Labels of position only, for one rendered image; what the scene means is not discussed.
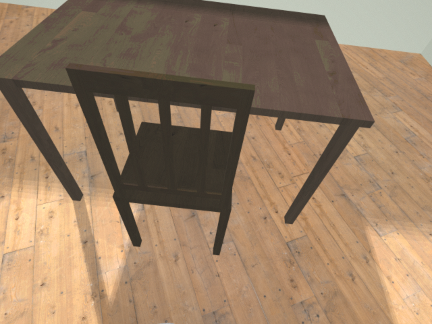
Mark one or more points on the chair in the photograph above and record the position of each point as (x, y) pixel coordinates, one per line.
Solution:
(170, 166)

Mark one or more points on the table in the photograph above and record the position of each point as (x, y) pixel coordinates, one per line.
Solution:
(292, 58)

